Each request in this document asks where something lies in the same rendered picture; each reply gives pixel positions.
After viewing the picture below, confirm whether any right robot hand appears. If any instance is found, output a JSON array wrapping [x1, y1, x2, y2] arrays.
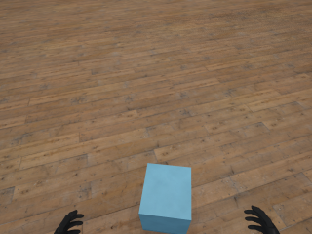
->
[[244, 205, 280, 234]]

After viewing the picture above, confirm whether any carton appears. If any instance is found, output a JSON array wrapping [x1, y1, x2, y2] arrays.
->
[[138, 163, 192, 234]]

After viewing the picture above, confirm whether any left robot hand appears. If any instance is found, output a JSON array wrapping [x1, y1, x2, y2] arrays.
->
[[54, 210, 84, 234]]

